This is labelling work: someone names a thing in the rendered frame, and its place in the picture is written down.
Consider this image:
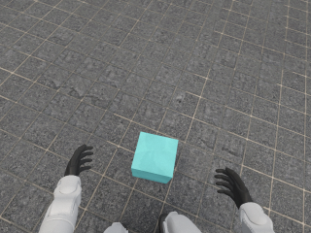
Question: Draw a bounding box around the right robot forearm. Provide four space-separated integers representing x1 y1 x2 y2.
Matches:
238 202 275 233

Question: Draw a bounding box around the right robot foot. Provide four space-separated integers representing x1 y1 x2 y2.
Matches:
158 213 168 233

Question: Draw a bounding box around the robot left shin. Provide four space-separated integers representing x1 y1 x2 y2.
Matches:
111 222 124 228

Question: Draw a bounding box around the left robot hand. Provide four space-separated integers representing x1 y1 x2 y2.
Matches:
64 144 93 177

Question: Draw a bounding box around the right robot hand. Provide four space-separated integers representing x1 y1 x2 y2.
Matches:
214 167 254 210

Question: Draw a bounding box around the carton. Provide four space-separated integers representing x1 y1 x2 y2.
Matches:
131 131 179 183

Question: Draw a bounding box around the left robot forearm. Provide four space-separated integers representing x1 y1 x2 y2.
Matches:
38 175 82 233

